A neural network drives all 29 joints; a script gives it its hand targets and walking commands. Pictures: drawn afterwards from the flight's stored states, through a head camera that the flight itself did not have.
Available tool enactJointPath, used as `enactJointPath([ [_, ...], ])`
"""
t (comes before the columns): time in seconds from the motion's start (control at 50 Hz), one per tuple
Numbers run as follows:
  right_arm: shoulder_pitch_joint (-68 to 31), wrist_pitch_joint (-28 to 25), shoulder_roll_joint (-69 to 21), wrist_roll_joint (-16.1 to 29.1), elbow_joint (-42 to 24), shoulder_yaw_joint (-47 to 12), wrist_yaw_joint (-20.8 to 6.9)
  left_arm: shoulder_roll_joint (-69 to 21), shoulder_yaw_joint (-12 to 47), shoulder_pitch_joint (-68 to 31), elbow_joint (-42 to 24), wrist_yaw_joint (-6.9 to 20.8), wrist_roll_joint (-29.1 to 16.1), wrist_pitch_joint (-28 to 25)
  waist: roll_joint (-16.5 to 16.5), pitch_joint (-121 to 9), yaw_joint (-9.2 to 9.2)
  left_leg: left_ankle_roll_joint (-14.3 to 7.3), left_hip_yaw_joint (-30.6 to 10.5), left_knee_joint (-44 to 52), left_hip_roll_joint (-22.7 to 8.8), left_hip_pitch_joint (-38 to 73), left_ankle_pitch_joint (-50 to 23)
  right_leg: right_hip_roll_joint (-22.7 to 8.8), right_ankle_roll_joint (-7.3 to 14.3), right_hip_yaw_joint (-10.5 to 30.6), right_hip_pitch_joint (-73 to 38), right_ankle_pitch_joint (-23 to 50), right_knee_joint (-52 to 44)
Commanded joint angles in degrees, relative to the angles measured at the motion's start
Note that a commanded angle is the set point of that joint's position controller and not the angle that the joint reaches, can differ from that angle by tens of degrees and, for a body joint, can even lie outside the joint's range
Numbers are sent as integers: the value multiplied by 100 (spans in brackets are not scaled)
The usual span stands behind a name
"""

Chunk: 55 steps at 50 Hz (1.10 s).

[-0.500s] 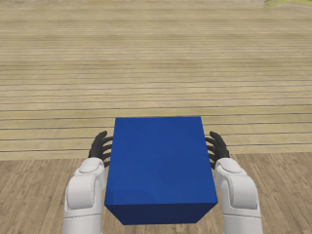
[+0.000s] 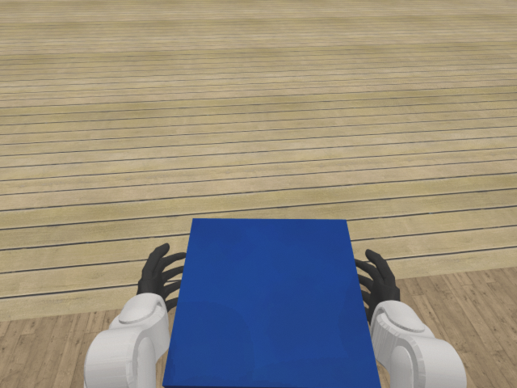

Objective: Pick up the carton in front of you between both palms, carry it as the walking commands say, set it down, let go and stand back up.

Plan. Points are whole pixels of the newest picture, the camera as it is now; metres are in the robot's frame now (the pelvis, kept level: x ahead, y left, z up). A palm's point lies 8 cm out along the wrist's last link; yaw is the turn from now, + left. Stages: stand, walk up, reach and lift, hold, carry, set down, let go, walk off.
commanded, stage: carry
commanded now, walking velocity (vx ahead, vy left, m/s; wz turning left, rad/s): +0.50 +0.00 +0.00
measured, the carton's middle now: (268, 324) +0.23 -0.01 +0.03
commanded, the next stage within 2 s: none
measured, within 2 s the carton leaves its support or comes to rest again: neither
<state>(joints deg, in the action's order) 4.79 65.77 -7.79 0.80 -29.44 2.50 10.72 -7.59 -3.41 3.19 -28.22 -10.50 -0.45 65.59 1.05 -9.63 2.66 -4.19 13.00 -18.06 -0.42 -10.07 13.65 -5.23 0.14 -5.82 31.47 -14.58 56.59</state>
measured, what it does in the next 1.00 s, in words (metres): walks ahead: right foot, then left foot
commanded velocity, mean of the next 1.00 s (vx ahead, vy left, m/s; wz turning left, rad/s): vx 0.50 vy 0.00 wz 0.00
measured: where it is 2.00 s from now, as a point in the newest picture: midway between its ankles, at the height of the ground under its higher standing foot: (260, 205)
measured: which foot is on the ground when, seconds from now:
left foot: down 0.00-0.26, up 0.28-0.76, down 0.78-1.00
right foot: up 0.00-0.24, down 0.26-0.80, up 0.82-1.00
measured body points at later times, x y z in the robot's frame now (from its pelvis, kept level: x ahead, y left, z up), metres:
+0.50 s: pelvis +0.31 -0.06 -0.01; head +0.34 -0.07 +0.44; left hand +0.61 +0.12 +0.06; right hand +0.64 -0.19 +0.05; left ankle +0.30 +0.07 -0.65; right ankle +0.33 -0.11 -0.75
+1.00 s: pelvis +0.65 -0.02 -0.01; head +0.72 -0.01 +0.43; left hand +1.00 +0.13 +0.05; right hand +0.99 -0.18 +0.06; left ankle +0.63 +0.04 -0.75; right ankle +0.65 -0.16 -0.68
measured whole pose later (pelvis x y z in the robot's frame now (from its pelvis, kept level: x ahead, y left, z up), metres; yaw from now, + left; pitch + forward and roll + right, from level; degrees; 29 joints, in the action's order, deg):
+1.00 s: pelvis +0.65 -0.02 -0.01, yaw +1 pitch +6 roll -1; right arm -22.5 54.2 -9.0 1.0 -8.0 14.0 9.8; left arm -9.9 -16.5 -22.5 -9.9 -11.5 1.5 54.8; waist 0.4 2.1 4.6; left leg -5.9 8.4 -30.3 0.9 -20.0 17.0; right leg -1.9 2.7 -0.7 35.6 -21.3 59.9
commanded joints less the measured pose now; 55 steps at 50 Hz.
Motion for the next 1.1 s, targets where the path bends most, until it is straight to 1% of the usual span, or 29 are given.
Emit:
enactJointPath([
  [0.0,-2052,-118,-3447,1017,-539,-3069,-150,-3626,2650,-1384,-139,-19,-464,-94,339,61,-163,-343,-1466,1288,-1549,890,-309,-102,-113,-54,869,554,-986],
  [0.08,-2075,-184,-3474,1002,-507,-3124,-340,-3691,2967,-1709,-420,126,-533,-146,708,335,-148,-294,-802,1018,-1294,997,-1665,91,-94,-487,655,1022,-1873],
  [0.16,-2462,-283,-3144,806,-185,-2872,-261,-3343,2965,-2436,-303,131,-602,-228,879,616,-127,-296,-537,904,-1277,1021,-1962,173,179,-690,209,1242,-2366],
  [0.2,-2633,-328,-3006,706,17,-2742,-146,-3179,2812,-2533,-5,67,-579,-279,940,278,-153,-202,-297,65,-1203,1134,-3178,422,318,-873,-560,1047,-2428],
  [0.22,-2712,-349,-2962,661,113,-2688,-91,-3129,2713,-2537,161,30,-547,-314,905,-81,-301,-77,-26,-835,-1092,1026,-3770,693,328,-1098,-1411,883,-2557],
  [0.24,-2805,-372,-2946,616,206,-2654,-44,-3088,2592,-2487,368,2,-500,-353,504,-536,-485,81,157,-2105,-818,555,-3566,847,318,-1148,-2563,534,-2701],
  [0.26,-2996,-403,-2950,559,324,-2601,5,-3064,2470,-2499,500,-14,-446,-386,-232,-1066,-683,178,-34,-3708,-693,-442,-1985,-193,391,290,-3675,-666,-2915],
  [0.28,-3015,-439,-3079,526,328,-2616,19,-3042,2454,-2797,607,-2,-471,-433,-1853,-1429,-591,394,-437,-5518,245,-2383,917,-1914,1278,3528,-4720,-1654,-3900],
  [0.3,-3304,-491,-3178,543,439,-2625,15,-3284,2484,-2834,788,31,-566,-487,-1706,-1232,-634,219,-1306,-6279,137,-2808,1280,-1843,1348,3823,-4354,-1044,-4383],
  [0.32,-3591,-559,-3496,544,563,-2623,-8,-3584,2607,-3162,797,93,-684,-578,-1461,-1190,-605,32,-1428,-6549,-173,-2945,1101,-1711,1297,3127,-4086,-233,-4149],
  [0.34,-3812,-649,-3693,524,676,-2596,-38,-3874,2714,-3482,843,162,-771,-677,-765,-1171,-554,-58,-1445,-6466,-366,-2919,874,-1574,1210,2565,-3689,303,-3967],
  [0.36,-3980,-738,-3871,464,884,-2534,-61,-4085,2783,-3845,906,213,-808,-771,-336,-1077,-499,-86,-1447,-6172,-517,-2818,618,-1433,1098,2096,-3219,384,-3977],
  [0.4,-4105,-898,-4062,257,1315,-2366,-59,-4204,2795,-4277,1091,240,-794,-922,-427,-1093,-405,-75,-1339,-5720,-549,-2601,285,-1249,979,1557,-2732,-27,-4148],
  [0.46,-4352,-1090,-3998,47,1844,-2186,1,-4063,2655,-4528,1546,206,-621,-1085,-539,-945,-350,40,-1181,-5142,-580,-3010,-40,-1157,1100,1108,-2735,157,-4246],
  [0.56,-5431,-1282,-3872,161,2335,-2142,53,-3829,2308,-5159,2182,57,-399,-1263,-566,-595,-511,129,-785,-3722,-538,-3709,-645,-868,1142,488,-3334,1741,-4022],
  [0.6,-5714,-1306,-3872,270,2427,-2111,84,-3782,2198,-5310,2329,-20,-382,-1287,-520,-406,-576,104,-605,-2755,-403,-3524,-974,-652,1084,278,-3335,2206,-3939],
  [0.66,-5850,-1266,-3833,410,2430,-2044,131,-3745,2100,-5423,2372,-121,-413,-1273,-811,-366,-616,41,-145,-1694,-13,-2592,-1386,-447,892,-47,-3303,2979,-3851],
  [0.7,-5860,-1207,-3797,481,2372,-2023,146,-3746,2089,-5495,2339,-151,-469,-1220,-1042,-653,-456,-146,-202,-1678,39,-1632,-2045,-535,720,-252,-3292,3904,-3465],
  [0.74,-5646,-1151,-3655,473,2401,-1913,163,-3764,2157,-5521,2220,-149,-536,-1129,-772,-1256,19,-155,101,-1159,430,-286,-1515,-280,437,-687,-3329,4667,-1678],
  [0.76,-5501,-1117,-3650,456,2395,-1874,159,-3709,2163,-5593,2144,-156,-540,-1094,-355,-1519,257,-147,-386,-1050,24,797,-1538,-113,353,-534,-2556,3460,-400],
  [0.78,-5571,-1088,-3566,439,2330,-1822,171,-3796,2184,-5527,2048,-148,-546,-1030,945,-2099,55,-783,-2446,-1660,-1363,2387,-2297,266,238,-175,-861,987,1106],
  [0.8,-5493,-1051,-3679,604,2344,-1954,163,-3752,2159,-5375,1983,-144,-594,-976,1878,-2311,270,-1410,-4213,-831,-1899,2935,-1567,1032,203,214,650,-1562,2400],
  [0.84,-5771,-1029,-3999,850,1949,-2228,39,-3924,2029,-5634,1824,-166,-530,-961,690,-1787,316,-1281,-3644,-756,-1810,2513,-2156,527,407,765,1460,-1215,2448],
  [0.86,-6035,-1053,-4183,944,1784,-2376,-27,-3991,1978,-5629,1806,-154,-435,-972,290,-1591,230,-1151,-3283,-725,-1784,2029,-2424,348,401,790,1328,-952,1975],
  [0.88,-6190,-1095,-4298,1025,1614,-2524,-80,-4027,1957,-5579,1809,-126,-388,-1005,132,-1554,155,-1039,-3050,-644,-1697,1647,-2102,219,370,819,1085,-759,1516],
  [0.92,-6253,-1193,-4413,1112,1456,-2709,-146,-4053,2039,-5445,1759,-84,-314,-1093,171,-1525,75,-911,-2689,-468,-1561,1328,-1799,192,287,711,755,-652,754],
  [0.98,-5989,-1287,-4246,1141,1395,-2781,-158,-3967,2197,-5181,1704,-87,-297,-1207,401,-1368,197,-927,-2195,-499,-1415,1526,-2680,397,187,315,918,-485,-408],
  [1.02,-5676,-1305,-4064,1115,1411,-2779,-136,-3879,2236,-5052,1618,-108,-314,-1238,618,-1470,241,-810,-1897,-875,-1294,2112,-3351,270,218,375,1317,879,-489],
  [1.08,-5192,-1267,-3836,850,1607,-2619,-72,-3666,2223,-4864,1516,-108,-271,-1180,385,-914,460,-567,-1477,-993,-657,2041,-2406,439,165,52,1376,2402,-2244],
])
